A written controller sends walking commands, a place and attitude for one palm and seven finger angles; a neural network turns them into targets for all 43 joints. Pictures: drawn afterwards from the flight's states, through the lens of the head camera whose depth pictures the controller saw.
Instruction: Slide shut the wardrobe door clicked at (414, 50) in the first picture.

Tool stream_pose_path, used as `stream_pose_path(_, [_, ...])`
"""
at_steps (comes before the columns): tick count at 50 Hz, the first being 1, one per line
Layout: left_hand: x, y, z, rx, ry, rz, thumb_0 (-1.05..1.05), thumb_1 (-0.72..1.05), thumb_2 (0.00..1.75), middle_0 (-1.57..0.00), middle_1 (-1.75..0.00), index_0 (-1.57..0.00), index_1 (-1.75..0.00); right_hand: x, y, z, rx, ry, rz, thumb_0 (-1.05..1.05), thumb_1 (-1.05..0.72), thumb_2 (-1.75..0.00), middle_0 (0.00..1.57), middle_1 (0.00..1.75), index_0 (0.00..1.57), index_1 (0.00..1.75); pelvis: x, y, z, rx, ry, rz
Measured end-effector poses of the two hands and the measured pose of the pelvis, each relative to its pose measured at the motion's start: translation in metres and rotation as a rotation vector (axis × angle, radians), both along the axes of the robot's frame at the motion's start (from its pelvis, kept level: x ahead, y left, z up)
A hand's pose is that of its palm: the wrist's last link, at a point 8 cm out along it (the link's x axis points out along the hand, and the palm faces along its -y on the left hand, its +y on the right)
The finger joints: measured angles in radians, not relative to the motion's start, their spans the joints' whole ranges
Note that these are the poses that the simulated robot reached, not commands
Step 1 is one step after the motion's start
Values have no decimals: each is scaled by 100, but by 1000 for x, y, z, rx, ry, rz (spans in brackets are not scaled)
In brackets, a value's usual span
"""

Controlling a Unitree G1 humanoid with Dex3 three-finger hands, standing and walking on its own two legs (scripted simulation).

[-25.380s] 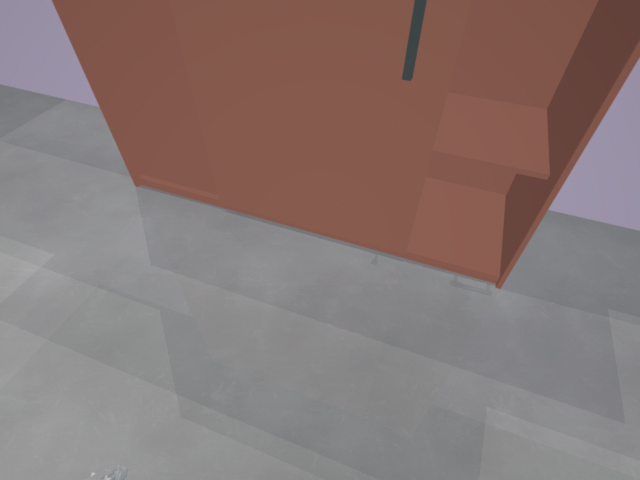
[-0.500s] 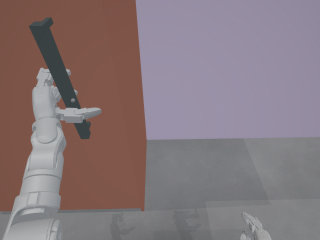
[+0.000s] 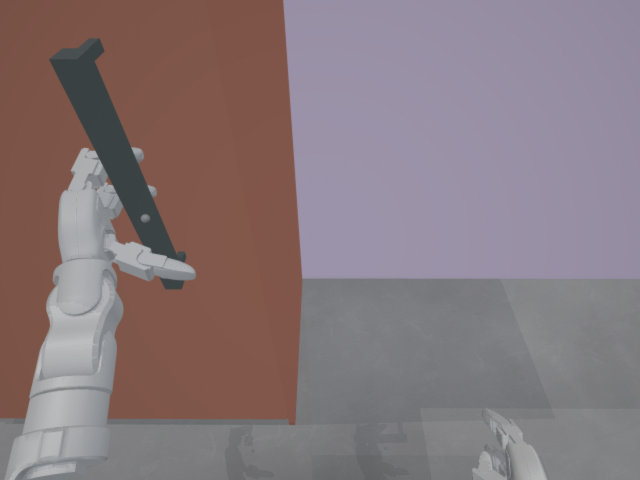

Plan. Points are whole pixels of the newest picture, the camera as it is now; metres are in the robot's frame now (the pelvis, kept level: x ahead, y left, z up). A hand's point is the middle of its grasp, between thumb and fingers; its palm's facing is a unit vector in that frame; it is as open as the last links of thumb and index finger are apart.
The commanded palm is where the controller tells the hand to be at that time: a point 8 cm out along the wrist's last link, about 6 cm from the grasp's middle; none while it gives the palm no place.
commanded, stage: slip the hand off the handle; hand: left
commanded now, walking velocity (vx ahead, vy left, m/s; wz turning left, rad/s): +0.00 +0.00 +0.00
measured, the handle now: (142, 187) +0.39 +0.26 +0.18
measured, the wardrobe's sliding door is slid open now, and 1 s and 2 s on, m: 0.00 0.00 0.00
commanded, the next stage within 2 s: draw the hand back to the body in 1.10 s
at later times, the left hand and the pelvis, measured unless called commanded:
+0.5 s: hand (77, 220) +0.34 +0.32 +0.17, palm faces +0.41 -0.90 -0.16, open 14.7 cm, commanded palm +0.29 +0.34 +0.18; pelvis -0.01 +0.01 +0.00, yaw +0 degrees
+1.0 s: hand (52, 281) +0.25 +0.30 +0.17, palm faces +0.38 -0.91 -0.15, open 14.7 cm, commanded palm +0.21 +0.34 +0.18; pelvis +0.00 +0.03 +0.00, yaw +1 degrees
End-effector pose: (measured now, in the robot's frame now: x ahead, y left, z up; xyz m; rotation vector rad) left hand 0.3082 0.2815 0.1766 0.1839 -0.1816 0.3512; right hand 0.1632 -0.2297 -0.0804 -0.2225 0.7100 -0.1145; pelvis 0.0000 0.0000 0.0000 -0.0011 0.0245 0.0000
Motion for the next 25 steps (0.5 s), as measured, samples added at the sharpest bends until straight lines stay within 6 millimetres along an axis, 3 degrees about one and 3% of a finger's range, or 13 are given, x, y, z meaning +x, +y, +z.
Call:
stream_pose_path(9, [4,17,3,1,16,-14,-1,-56,20,-44,-125,-29,-117,-1,4,1,-5,5,-14,1,-90,-90,21,30,20,30,-2,0,0,-6,1,2])
stream_pose_path(21, [-9,69,1,6,29,87,-1,-56,20,-33,-119,-27,-116,-42,-10,-15,-40,117,-53,1,-90,-90,21,30,20,30,-7,3,-2,-11,18,3])
stream_pose_path(25, [-11,75,1,10,20,60,-1,-56,20,-29,-117,-26,-115,-52,-14,-18,-54,143,-70,2,-90,-90,21,30,20,30,-8,6,-3,-15,24,3])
